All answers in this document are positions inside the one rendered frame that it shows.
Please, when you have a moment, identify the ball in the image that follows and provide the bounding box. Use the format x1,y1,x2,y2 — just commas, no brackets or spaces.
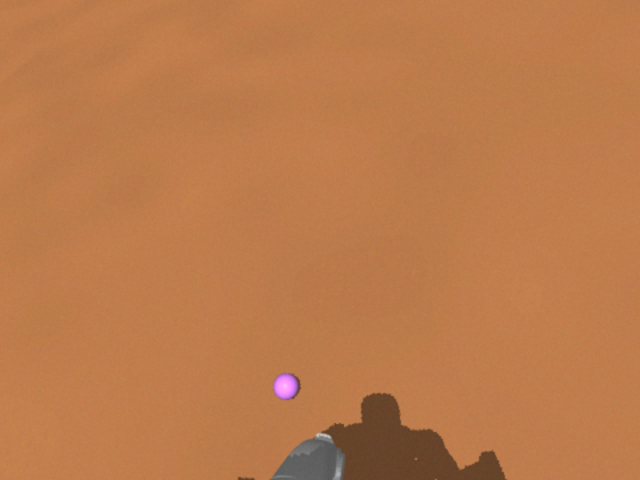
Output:
273,373,299,400

